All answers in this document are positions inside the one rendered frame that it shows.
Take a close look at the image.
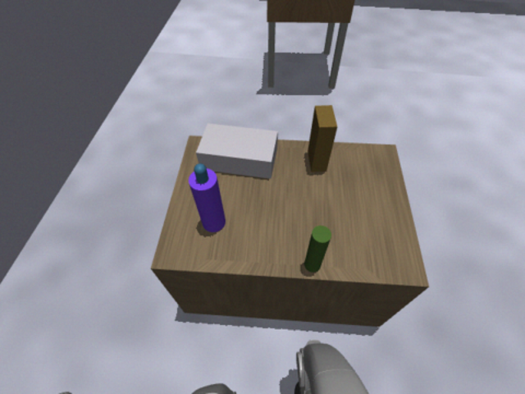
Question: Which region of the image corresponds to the chair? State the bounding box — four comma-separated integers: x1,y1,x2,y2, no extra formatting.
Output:
267,0,355,89

